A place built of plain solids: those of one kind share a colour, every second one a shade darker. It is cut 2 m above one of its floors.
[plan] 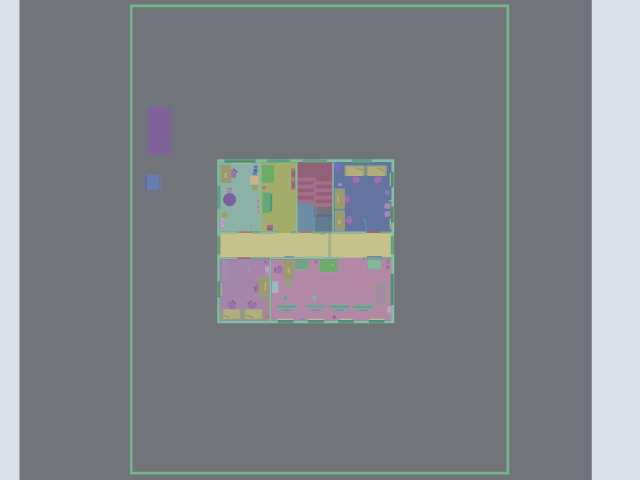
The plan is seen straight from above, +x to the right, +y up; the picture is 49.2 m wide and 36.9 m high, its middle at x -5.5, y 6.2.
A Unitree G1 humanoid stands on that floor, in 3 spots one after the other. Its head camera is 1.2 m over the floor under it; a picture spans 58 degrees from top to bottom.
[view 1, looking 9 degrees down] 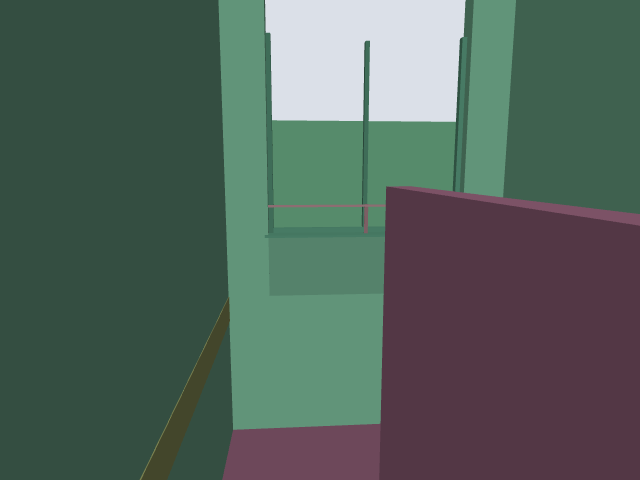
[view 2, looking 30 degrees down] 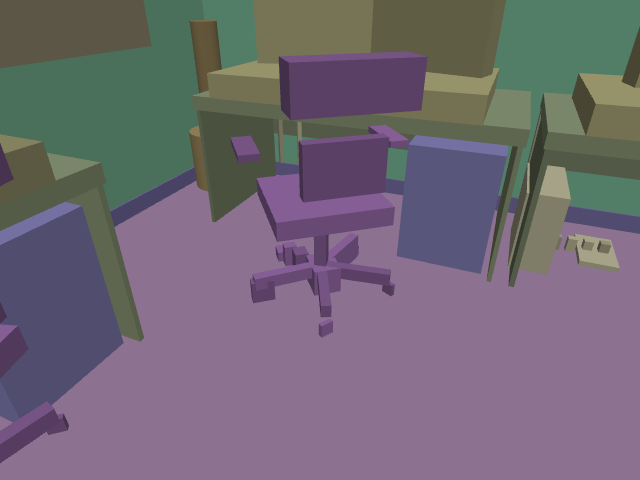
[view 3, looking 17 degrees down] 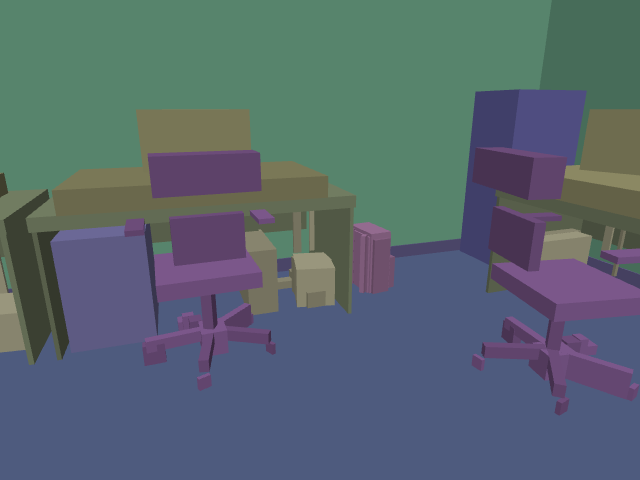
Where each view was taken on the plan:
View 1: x -6.64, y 8.09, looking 86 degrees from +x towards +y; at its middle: wall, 4.17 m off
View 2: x -11.35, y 2.70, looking -67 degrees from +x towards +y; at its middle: task_chair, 1.88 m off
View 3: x -1.40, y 9.20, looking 161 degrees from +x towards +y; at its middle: desk_panel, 3.02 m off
